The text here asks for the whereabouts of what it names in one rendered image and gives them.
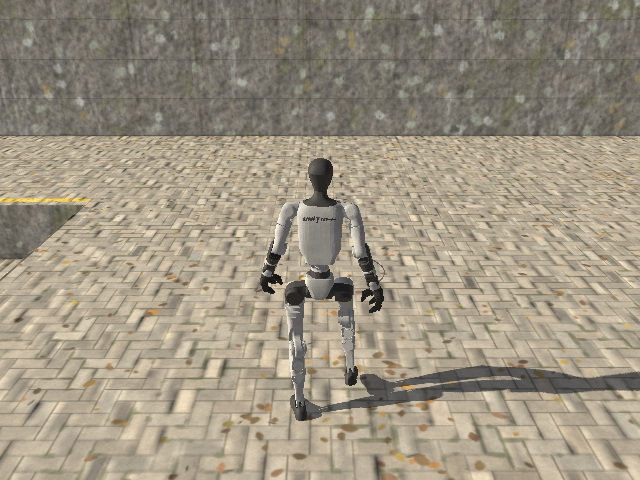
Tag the robot left upper arm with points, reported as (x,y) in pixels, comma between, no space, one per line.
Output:
(288,211)

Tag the robot right shin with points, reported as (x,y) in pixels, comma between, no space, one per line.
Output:
(348,341)

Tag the left robot thigh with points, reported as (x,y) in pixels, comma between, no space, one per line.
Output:
(294,305)

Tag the robot left forearm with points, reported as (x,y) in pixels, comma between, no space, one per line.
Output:
(270,262)

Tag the robot right forearm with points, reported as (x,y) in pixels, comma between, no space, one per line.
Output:
(369,271)

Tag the left robot hand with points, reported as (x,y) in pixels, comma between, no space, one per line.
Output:
(264,282)

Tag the right robot hand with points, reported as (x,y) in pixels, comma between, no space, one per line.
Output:
(378,298)

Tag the robot right upper arm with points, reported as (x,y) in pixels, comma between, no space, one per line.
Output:
(352,212)

